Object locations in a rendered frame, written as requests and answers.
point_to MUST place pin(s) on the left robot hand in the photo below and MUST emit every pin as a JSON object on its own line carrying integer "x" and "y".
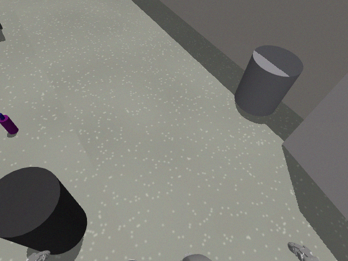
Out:
{"x": 41, "y": 256}

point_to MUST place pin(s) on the right robot hand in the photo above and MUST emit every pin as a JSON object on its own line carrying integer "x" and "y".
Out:
{"x": 302, "y": 252}

